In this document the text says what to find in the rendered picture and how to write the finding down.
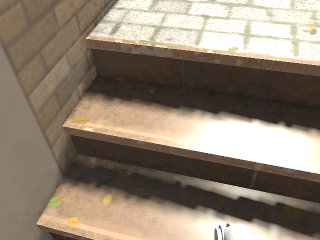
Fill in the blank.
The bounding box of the right robot thigh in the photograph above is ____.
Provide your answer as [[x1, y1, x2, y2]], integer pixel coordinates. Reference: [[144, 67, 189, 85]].
[[214, 223, 257, 240]]

